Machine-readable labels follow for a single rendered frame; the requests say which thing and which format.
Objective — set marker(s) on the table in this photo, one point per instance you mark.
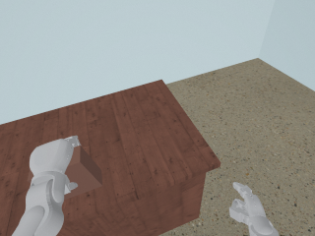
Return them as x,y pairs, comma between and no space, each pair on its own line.
153,163

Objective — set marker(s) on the robot right forearm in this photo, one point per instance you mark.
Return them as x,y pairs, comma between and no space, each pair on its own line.
259,225

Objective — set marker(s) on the left robot hand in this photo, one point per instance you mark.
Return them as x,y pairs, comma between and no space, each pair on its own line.
55,156

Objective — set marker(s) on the sponge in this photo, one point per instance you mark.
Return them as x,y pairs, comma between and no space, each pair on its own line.
81,170

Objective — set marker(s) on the robot left forearm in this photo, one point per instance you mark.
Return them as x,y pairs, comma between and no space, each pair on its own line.
43,214

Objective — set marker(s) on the right robot hand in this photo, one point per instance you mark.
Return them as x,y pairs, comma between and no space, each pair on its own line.
242,211

